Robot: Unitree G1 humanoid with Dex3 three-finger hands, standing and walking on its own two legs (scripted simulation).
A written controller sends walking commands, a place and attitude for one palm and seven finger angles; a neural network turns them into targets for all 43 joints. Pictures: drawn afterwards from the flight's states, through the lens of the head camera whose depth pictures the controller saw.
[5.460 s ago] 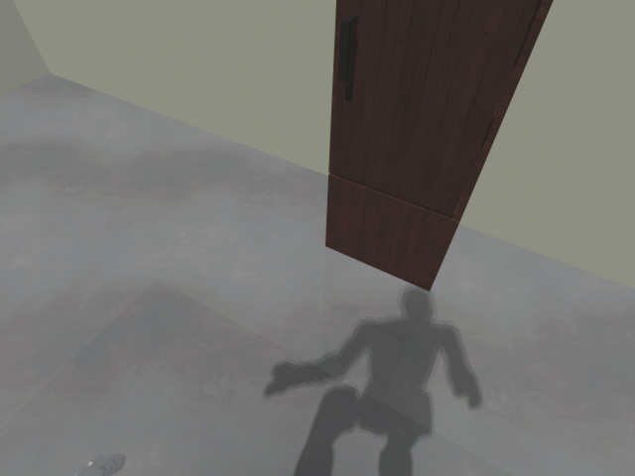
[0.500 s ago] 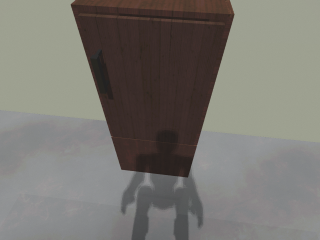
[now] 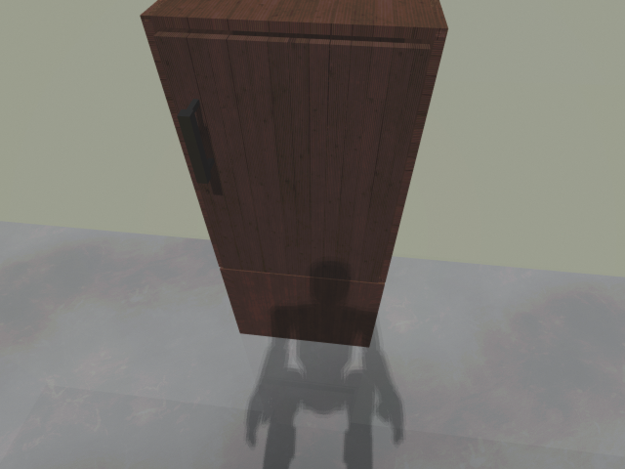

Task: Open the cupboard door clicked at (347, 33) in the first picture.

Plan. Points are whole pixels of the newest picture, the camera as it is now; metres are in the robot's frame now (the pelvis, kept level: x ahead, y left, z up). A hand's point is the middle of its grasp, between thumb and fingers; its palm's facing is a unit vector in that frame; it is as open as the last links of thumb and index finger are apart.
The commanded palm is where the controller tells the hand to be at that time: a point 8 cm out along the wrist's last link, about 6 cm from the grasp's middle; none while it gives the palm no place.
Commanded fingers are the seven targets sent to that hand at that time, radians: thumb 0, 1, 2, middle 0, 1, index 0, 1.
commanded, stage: look again from close up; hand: left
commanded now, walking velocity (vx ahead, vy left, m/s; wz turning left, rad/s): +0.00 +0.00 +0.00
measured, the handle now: (199, 142) +0.62 +0.24 +0.08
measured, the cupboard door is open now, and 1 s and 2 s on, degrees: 0 0 0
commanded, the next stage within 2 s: shuffle to correct the standing spot in 0.38 s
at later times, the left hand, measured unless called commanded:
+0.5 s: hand out of the picture +0.02 +0.19 -0.17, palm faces +0.01 -0.98 -0.21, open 7.4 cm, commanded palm none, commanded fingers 0.00 0.90 0.90 -0.20 -0.30 -0.20 -0.30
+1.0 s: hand out of the picture +0.07 +0.23 -0.18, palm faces +0.04 -0.97 -0.24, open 7.4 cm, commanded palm none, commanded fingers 0.00 0.90 0.90 -0.20 -0.30 -0.20 -0.30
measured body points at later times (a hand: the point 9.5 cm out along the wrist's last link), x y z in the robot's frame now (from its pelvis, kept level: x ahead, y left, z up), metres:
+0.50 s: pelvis +0.01 +0.02 +0.00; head +0.02 +0.01 +0.45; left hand +0.02 +0.24 -0.15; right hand +0.00 -0.20 -0.16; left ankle +0.00 +0.13 -0.74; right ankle +0.00 -0.10 -0.74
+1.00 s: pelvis +0.06 +0.04 -0.01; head +0.08 +0.04 +0.44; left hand +0.06 +0.28 -0.16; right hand +0.04 -0.18 -0.17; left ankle +0.00 +0.13 -0.73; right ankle +0.02 -0.07 -0.74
